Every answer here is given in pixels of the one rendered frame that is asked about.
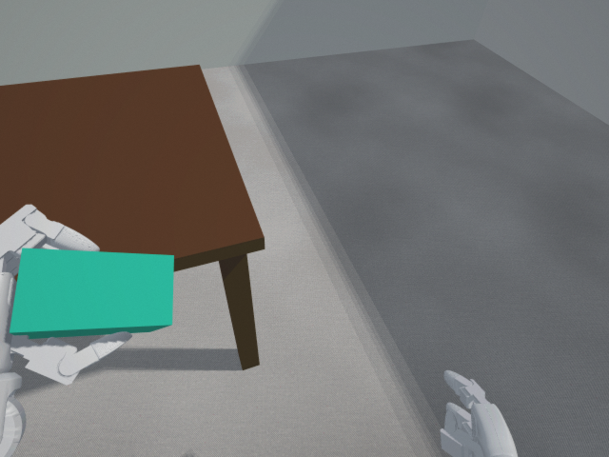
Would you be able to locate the sponge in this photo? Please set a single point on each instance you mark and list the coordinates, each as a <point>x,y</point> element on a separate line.
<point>65,293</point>

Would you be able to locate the robot left forearm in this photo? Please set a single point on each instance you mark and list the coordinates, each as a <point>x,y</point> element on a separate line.
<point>12,414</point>

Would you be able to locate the right robot hand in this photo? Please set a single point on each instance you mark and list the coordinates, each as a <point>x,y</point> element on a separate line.
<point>483,433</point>

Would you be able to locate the table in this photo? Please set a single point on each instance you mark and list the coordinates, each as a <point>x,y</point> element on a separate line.
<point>138,162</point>

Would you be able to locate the left robot hand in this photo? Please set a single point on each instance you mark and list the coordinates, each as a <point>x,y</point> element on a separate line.
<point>30,228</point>

